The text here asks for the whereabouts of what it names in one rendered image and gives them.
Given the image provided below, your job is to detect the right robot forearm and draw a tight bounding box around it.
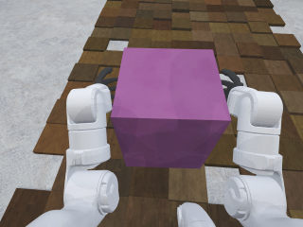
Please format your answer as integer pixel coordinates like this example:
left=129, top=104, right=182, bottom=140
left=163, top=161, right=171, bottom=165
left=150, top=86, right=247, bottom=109
left=227, top=86, right=287, bottom=209

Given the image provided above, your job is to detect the right robot thigh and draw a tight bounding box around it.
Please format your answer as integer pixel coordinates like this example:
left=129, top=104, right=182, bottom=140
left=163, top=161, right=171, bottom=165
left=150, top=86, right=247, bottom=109
left=177, top=202, right=216, bottom=227

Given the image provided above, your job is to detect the robot right upper arm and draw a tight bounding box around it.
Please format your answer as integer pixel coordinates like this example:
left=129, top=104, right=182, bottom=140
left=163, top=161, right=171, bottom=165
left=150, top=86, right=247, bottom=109
left=223, top=174, right=303, bottom=227

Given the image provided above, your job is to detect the robot left upper arm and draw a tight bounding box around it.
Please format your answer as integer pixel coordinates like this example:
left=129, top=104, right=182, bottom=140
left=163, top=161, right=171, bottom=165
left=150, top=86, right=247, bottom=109
left=26, top=170, right=119, bottom=227

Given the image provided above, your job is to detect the left robot hand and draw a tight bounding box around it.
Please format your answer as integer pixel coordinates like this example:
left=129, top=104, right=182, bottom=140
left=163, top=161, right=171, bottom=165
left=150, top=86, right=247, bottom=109
left=94, top=67, right=118, bottom=107

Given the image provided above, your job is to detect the right robot hand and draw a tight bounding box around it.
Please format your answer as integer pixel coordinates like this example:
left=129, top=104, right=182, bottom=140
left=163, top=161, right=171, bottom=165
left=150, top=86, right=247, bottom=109
left=221, top=69, right=243, bottom=103

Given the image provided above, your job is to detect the carton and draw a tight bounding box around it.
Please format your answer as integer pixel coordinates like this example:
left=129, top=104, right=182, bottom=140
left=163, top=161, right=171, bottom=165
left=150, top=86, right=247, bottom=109
left=110, top=47, right=232, bottom=169

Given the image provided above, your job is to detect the left robot forearm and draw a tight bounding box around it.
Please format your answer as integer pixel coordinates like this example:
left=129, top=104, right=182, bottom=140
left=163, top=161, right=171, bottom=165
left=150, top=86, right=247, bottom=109
left=63, top=83, right=113, bottom=205

